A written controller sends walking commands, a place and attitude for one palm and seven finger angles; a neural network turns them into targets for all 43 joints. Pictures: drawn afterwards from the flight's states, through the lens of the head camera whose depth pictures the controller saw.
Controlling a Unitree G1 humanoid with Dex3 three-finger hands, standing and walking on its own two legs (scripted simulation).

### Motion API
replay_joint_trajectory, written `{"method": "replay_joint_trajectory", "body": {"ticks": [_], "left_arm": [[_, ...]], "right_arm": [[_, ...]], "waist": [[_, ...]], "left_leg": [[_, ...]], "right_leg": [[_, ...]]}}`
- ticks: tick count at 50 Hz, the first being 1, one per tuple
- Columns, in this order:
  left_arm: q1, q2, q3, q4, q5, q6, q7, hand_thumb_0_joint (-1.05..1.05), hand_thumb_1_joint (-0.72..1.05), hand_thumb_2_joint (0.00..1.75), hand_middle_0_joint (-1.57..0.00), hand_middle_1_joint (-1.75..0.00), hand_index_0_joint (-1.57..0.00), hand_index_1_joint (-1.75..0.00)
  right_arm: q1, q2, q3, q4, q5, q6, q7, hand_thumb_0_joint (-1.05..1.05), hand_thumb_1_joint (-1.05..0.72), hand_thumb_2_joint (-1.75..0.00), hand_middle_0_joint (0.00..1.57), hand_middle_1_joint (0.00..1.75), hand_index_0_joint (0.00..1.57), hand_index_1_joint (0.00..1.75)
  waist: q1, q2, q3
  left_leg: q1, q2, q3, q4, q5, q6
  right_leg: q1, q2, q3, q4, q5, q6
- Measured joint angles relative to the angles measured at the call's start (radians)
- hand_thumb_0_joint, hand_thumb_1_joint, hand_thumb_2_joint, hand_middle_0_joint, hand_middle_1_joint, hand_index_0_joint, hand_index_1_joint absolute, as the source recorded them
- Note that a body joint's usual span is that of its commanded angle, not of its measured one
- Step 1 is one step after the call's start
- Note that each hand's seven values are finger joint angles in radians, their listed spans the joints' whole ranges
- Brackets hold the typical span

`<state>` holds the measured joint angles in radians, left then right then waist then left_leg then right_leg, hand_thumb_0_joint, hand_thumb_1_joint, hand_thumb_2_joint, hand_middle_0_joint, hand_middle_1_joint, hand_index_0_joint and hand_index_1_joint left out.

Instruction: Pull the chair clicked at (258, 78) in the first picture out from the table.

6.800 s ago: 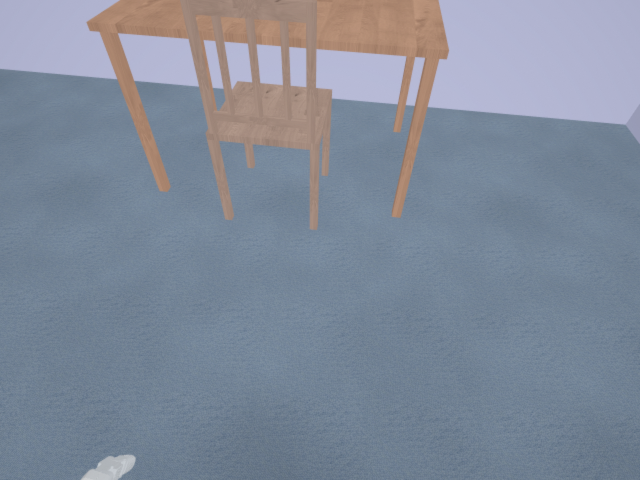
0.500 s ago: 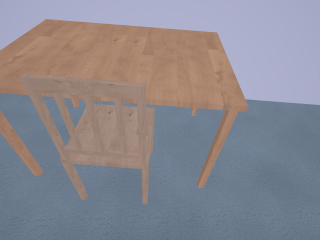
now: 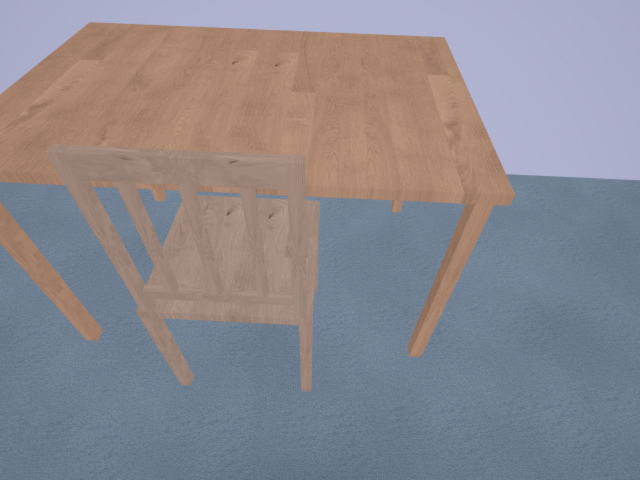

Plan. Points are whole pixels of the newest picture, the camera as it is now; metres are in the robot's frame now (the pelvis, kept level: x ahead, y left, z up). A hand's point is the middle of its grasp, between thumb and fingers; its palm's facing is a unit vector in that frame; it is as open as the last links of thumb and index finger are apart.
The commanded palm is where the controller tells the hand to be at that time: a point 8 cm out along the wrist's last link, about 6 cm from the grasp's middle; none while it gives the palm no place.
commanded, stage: look again from close up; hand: left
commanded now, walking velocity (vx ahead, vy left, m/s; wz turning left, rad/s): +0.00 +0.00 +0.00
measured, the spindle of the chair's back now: (204, 245) +0.53 +0.26 -0.09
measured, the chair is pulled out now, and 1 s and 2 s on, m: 0.00 0.00 0.00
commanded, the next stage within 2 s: shuffle to correct the standing spot in 1.40 s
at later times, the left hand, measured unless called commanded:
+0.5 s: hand out of the picture -0.01 +0.14 -0.18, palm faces +0.02 -0.98 -0.17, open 7.4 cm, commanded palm none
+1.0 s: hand out of the picture -0.01 +0.13 -0.17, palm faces +0.03 -0.99 -0.16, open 7.4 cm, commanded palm none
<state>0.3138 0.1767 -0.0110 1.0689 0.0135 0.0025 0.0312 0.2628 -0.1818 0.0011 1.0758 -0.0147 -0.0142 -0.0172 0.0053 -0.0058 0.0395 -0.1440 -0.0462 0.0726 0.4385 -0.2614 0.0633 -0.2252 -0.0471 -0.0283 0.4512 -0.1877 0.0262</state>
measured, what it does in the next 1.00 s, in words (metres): stands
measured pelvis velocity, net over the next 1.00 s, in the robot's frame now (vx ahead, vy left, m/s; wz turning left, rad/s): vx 0.01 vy -0.03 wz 0.00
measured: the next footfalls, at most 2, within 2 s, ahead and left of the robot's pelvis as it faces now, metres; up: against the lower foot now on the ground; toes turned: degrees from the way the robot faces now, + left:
none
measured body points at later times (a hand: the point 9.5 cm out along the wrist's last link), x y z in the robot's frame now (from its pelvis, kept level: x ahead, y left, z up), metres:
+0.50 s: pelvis +0.00 -0.01 +0.00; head +0.01 -0.01 +0.45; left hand -0.01 +0.20 -0.16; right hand -0.01 -0.23 -0.16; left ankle -0.01 +0.07 -0.74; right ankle +0.04 -0.14 -0.74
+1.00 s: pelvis +0.01 -0.03 +0.00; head +0.01 -0.03 +0.45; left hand -0.01 +0.18 -0.16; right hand -0.02 -0.24 -0.16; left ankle -0.01 +0.07 -0.74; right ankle +0.04 -0.14 -0.74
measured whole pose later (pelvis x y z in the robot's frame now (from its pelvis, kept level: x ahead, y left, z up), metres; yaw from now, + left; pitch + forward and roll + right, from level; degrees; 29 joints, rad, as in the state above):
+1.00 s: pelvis +0.01 -0.03 +0.00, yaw +0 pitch -2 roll +0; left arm 0.34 0.12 -0.01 1.11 0.01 -0.02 0.04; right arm 0.32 -0.13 0.01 1.14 -0.01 -0.01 -0.02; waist 0.00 0.00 0.03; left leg -0.13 -0.01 0.06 0.41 -0.25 0.02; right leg -0.21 -0.01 -0.04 0.43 -0.18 -0.01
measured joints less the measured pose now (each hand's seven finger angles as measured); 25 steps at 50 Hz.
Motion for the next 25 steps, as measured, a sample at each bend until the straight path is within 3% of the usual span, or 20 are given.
{"method": "replay_joint_trajectory", "body": {"ticks": [25], "left_arm": [[0.007,-0.047,-0.003,0.029,-0.002,-0.017,0.009,0.00,0.91,0.90,-0.20,-0.30,-0.20,-0.30]], "right_arm": [[0.032,0.054,0.006,0.059,0.004,0.002,-0.002,0.01,-0.90,-0.90,0.20,0.30,0.20,0.30]], "waist": [[-0.008,0.001,-0.010]], "left_leg": [[0.008,0.021,-0.005,-0.015,0.004,-0.023]], "right_leg": [[0.007,0.021,-0.007,-0.015,0.002,-0.021]]}}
